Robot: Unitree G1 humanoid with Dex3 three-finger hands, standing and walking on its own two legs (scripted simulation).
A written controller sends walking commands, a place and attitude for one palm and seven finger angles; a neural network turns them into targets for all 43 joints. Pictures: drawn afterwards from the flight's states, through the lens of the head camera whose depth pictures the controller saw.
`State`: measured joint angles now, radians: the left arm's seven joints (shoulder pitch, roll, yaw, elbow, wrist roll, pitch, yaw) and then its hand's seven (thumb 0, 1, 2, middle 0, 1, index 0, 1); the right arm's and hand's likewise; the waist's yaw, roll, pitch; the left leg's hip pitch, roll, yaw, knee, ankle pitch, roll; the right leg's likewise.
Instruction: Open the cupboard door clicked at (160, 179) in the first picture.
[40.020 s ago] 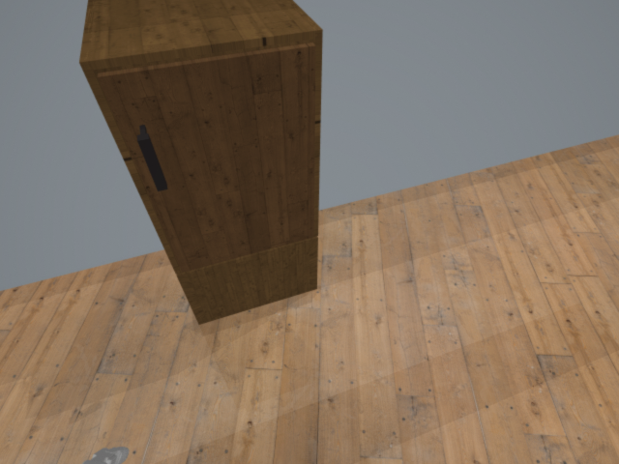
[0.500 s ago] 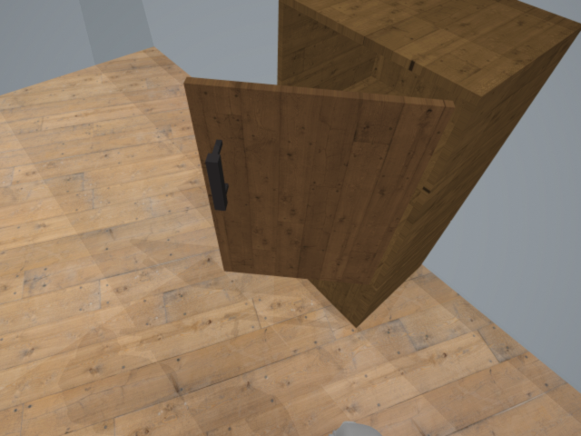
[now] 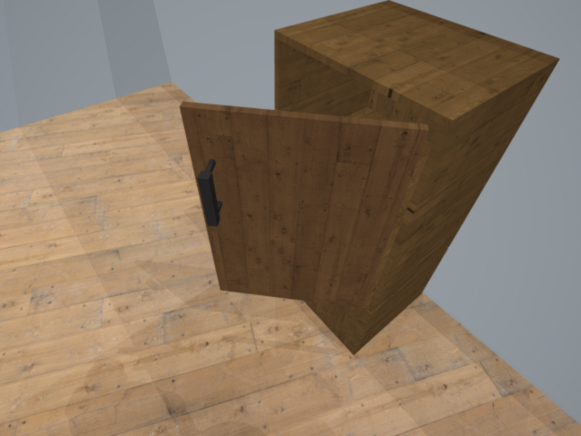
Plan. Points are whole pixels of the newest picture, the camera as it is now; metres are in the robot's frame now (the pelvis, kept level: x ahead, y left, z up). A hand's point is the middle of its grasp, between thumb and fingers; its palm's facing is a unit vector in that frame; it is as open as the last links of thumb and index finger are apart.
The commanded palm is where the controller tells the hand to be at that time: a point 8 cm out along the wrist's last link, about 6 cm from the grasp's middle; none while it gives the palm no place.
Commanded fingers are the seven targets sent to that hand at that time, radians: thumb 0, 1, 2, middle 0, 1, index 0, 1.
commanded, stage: come to a stop and stand still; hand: left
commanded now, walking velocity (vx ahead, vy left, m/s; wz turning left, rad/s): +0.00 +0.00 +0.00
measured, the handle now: (212, 193) +0.54 +0.19 -0.01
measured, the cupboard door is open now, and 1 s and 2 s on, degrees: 44 44 44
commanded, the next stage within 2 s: look again from close up in 0.04 s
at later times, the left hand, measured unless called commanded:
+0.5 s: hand out of the picture -0.02 +0.17 -0.17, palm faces +0.02 -0.98 -0.22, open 7.4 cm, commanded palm none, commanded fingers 0.00 0.90 0.90 -0.20 -0.30 -0.20 -0.30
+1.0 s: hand (170, 362) +0.21 +0.18 +0.00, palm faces +0.11 -0.99 -0.01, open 7.8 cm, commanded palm +0.12 +0.24 -0.06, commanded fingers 0.00 0.55 0.75 -0.23 -0.53 -0.23 -0.53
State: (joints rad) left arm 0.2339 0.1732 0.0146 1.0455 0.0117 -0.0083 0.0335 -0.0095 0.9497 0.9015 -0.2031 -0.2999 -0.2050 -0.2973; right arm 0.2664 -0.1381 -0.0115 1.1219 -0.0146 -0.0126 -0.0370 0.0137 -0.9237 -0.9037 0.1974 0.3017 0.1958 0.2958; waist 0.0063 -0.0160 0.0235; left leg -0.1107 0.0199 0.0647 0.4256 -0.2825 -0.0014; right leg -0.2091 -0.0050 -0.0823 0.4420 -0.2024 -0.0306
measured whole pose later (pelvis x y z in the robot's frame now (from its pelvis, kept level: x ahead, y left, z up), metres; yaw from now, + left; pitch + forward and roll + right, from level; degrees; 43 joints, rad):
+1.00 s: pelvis -0.01 +0.00 -0.03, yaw +1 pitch +5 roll +1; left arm 0.32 0.16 0.10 0.22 -0.22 -0.41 -0.12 0.02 0.79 0.84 -0.21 -0.39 -0.21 -0.39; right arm 0.20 -0.28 -0.06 0.69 0.02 -0.31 -0.04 0.02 -0.90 -0.90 0.20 0.30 0.20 0.30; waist -0.03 0.00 -0.10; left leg -0.42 0.00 0.06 0.73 -0.40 0.01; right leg -0.52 -0.04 -0.08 0.75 -0.33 -0.03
